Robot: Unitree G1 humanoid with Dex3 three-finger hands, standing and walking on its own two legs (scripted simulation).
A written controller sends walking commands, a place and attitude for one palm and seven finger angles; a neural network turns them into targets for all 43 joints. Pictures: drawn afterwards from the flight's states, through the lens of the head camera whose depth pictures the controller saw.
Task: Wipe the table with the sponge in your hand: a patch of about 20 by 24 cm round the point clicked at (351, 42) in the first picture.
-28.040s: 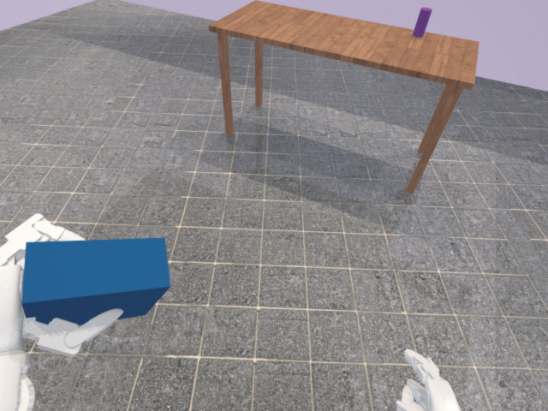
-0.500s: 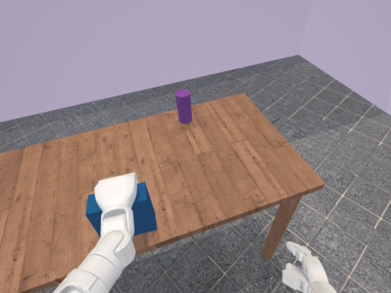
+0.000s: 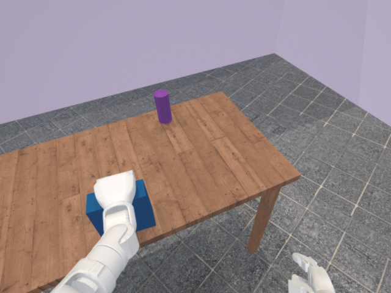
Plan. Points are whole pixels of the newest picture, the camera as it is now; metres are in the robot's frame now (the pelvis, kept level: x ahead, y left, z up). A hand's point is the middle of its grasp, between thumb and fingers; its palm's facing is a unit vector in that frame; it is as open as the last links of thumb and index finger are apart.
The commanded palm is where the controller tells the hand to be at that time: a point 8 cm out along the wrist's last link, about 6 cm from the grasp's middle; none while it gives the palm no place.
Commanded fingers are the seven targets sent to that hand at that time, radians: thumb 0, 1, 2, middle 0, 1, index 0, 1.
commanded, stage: slide across to the third lane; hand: left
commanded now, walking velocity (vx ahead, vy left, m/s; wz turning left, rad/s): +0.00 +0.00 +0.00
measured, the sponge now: (125, 215) +0.31 +0.22 -0.06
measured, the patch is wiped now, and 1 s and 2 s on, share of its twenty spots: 0.75 0.75 0.90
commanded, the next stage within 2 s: wipe forward along the third lane in 0.58 s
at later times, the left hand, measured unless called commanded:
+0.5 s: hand (122, 204) +0.31 +0.22 -0.01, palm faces -0.07 -0.05 -1.00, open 10.0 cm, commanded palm +0.28 +0.19 +0.03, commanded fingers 0.00 0.10 1.30 -1.20 -1.60 -1.20 -1.60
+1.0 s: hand (123, 200) +0.32 +0.22 -0.02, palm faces -0.11 -0.04 -0.99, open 10.0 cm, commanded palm +0.31 +0.21 +0.02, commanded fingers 0.00 0.10 1.30 -1.20 -1.60 -1.20 -1.60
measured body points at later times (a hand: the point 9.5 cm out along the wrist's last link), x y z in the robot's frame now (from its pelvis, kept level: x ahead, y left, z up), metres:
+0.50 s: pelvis +0.01 +0.01 +0.00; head +0.00 -0.01 +0.45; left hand +0.31 +0.22 +0.04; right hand +0.22 -0.21 -0.09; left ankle +0.01 +0.12 -0.72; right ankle +0.01 -0.09 -0.72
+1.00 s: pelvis -0.01 +0.01 +0.00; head +0.00 -0.01 +0.45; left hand +0.32 +0.22 +0.04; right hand +0.20 -0.21 -0.11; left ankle +0.01 +0.12 -0.72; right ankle +0.01 -0.09 -0.72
